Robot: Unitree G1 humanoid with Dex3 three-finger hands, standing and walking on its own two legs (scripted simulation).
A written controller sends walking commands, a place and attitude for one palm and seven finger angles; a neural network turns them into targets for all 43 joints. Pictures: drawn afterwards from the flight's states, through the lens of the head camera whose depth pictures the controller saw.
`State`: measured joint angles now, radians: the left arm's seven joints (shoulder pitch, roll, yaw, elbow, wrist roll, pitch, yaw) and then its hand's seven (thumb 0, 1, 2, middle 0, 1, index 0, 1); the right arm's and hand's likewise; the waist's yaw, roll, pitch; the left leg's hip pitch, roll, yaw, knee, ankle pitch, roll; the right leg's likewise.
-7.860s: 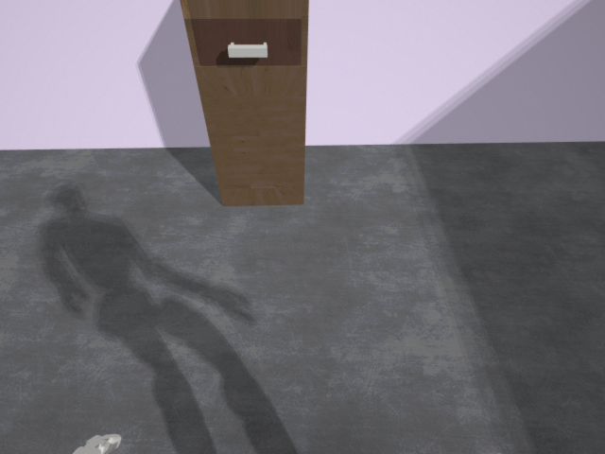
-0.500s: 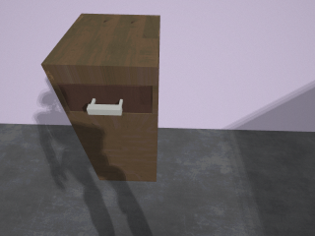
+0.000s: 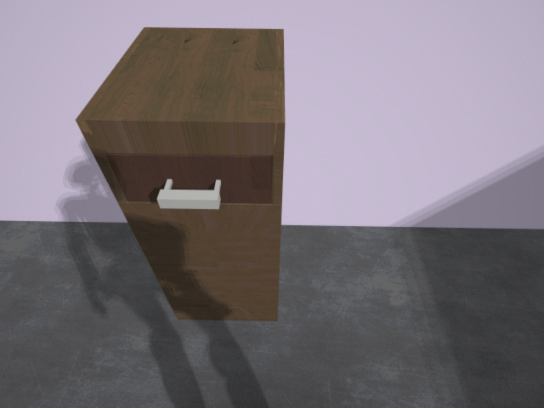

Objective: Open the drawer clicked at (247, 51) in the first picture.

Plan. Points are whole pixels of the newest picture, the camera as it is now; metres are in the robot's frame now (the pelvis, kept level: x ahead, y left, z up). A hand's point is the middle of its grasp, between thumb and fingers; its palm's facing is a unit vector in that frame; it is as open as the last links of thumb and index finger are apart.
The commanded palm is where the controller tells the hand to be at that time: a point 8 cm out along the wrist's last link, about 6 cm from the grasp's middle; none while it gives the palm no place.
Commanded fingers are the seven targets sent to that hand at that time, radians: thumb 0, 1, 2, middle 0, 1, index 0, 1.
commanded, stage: look again from close up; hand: left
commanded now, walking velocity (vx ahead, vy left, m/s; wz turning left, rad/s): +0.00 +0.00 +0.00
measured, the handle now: (191, 191) +0.53 +0.20 -0.02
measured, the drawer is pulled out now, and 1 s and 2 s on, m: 0.00 0.00 0.00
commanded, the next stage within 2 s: raise the hand with hooked fingers in 0.08 s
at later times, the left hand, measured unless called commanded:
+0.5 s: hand (148, 370) +0.19 +0.20 -0.04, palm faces -0.03 -0.22 -0.97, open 8.0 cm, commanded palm +0.14 +0.22 -0.02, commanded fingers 0.00 0.50 0.73 -0.23 -0.56 -0.23 -0.56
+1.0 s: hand (135, 339) +0.21 +0.21 +0.00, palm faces -0.02 -0.10 -0.99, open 10.9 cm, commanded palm +0.19 +0.22 +0.05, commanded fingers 0.00 -0.08 0.48 -0.27 -0.93 -0.27 -0.93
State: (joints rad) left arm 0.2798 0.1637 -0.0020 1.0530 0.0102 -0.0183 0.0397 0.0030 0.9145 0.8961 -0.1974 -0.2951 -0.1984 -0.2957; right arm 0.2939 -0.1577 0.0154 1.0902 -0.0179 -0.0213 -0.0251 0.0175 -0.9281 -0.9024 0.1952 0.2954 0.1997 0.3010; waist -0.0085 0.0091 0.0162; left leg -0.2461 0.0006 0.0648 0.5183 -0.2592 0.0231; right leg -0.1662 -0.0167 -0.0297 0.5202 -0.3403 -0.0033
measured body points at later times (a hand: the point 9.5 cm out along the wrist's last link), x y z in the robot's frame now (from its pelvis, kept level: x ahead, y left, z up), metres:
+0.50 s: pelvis -0.02 -0.01 -0.03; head +0.00 -0.05 +0.42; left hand +0.18 +0.20 +0.01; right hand +0.20 -0.26 -0.11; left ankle +0.01 +0.10 -0.73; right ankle -0.03 -0.11 -0.73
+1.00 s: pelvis -0.02 -0.03 -0.03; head +0.02 -0.07 +0.42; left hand +0.21 +0.21 +0.05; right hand +0.17 -0.25 -0.14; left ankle +0.01 +0.10 -0.73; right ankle -0.03 -0.11 -0.73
